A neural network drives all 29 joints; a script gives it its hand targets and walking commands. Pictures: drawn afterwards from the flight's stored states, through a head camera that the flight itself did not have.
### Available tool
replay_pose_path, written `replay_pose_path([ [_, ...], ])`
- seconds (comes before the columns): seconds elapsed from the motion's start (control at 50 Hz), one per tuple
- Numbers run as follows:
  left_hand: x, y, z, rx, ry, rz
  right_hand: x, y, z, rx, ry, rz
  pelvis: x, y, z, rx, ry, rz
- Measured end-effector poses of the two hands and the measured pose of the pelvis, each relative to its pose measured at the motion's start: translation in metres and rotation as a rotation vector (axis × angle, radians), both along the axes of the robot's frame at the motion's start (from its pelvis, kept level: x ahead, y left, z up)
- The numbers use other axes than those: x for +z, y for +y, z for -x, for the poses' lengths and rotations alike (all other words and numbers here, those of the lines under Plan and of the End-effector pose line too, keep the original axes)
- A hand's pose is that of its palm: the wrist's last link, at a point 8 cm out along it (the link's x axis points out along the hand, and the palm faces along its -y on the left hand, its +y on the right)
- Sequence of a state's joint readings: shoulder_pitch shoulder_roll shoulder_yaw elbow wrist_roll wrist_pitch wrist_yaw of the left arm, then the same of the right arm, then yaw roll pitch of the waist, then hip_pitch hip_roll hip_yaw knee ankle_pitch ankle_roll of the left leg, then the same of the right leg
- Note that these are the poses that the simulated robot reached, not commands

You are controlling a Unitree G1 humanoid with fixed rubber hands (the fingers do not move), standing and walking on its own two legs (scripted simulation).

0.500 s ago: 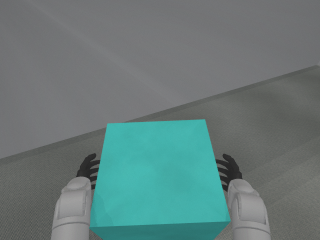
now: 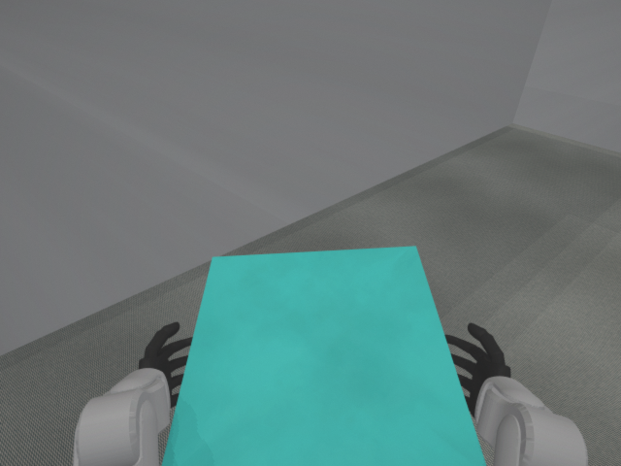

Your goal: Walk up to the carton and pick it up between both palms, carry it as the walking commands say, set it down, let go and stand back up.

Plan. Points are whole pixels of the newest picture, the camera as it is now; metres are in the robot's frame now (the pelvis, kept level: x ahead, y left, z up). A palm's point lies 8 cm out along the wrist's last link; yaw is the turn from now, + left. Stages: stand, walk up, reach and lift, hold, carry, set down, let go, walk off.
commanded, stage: carry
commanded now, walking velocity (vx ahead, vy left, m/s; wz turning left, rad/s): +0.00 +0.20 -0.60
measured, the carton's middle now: (319, 378) +0.27 -0.01 +0.03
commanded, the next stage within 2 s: none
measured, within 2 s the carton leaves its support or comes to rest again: neither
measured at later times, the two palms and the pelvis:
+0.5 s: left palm (122, 367) +0.24 +0.22 +0.10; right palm out of the picture +0.11 -0.13 +0.09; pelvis -0.04 +0.12 -0.01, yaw -19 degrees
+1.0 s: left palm (46, 362) +0.26 +0.33 +0.08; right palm out of the picture +0.07 +0.01 +0.10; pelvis -0.03 +0.27 +0.01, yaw -35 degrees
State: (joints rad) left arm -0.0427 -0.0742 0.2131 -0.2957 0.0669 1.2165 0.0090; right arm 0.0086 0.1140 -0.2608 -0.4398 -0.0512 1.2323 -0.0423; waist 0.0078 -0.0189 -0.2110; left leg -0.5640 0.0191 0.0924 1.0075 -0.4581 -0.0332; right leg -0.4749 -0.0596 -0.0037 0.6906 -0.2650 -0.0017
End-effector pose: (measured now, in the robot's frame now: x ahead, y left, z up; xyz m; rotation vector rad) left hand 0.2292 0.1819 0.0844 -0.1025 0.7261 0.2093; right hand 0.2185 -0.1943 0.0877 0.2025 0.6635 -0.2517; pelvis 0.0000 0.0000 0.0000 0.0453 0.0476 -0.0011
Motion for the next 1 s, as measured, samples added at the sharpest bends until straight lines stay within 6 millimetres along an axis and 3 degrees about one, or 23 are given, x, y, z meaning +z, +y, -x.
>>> replay_pose_path([
  [0.08, 0.007, 0.009, 0.002, -0.042, -0.020, -0.002, 0.008, 0.010, 0.017, -0.055, -0.022, -0.013, 0.005, 0.020, 0.010, -0.034, 0.014, -0.011],
  [0.2, 0.012, 0.046, 0.003, -0.075, -0.112, -0.020, 0.021, 0.053, 0.031, -0.087, -0.106, 0.056, -0.004, 0.063, 0.021, -0.094, 0.016, 0.015],
  [0.3, 0.010, 0.069, 0.014, -0.114, -0.038, -0.034, 0.018, 0.076, 0.056, -0.118, -0.037, 0.076, 0.005, 0.088, 0.022, -0.208, -0.004, 0.064],
  [0.38, 0.014, 0.065, 0.008, -0.184, -0.024, -0.044, 0.015, 0.077, 0.078, -0.185, -0.019, 0.072, 0.006, 0.102, 0.029, -0.244, -0.014, 0.060],
  [0.5, 0.020, 0.038, -0.010, -0.324, -0.071, -0.105, -0.003, 0.066, 0.110, -0.313, -0.059, 0.028, -0.008, 0.122, 0.042, -0.330, 0.001, 0.043],
  [0.58, 0.008, 0.030, -0.005, -0.368, -0.001, -0.076, -0.012, 0.067, 0.138, -0.387, 0.014, 0.008, 0.000, 0.133, 0.046, -0.365, -0.001, 0.018],
  [0.68, 0.001, 0.037, 0.003, -0.395, 0.034, -0.042, -0.002, 0.080, 0.161, -0.475, 0.027, -0.007, 0.012, 0.156, 0.053, -0.424, -0.003, -0.017],
  [0.84, 0.019, 0.083, -0.017, -0.423, -0.077, -0.037, 0.015, 0.131, 0.151, -0.490, -0.071, 0.041, 0.012, 0.216, 0.048, -0.500, 0.034, -0.032],
  [0.92, 0.011, 0.119, -0.031, -0.436, -0.109, -0.014, 0.015, 0.170, 0.141, -0.488, -0.098, 0.081, -0.001, 0.251, 0.036, -0.522, 0.046, 0.006],
  [1.0, -0.002, 0.147, -0.034, -0.470, -0.021, -0.025, 0.008, 0.203, 0.146, -0.493, 0.005, 0.100, 0.006, 0.272, 0.027, -0.613, 0.040, 0.054],
])
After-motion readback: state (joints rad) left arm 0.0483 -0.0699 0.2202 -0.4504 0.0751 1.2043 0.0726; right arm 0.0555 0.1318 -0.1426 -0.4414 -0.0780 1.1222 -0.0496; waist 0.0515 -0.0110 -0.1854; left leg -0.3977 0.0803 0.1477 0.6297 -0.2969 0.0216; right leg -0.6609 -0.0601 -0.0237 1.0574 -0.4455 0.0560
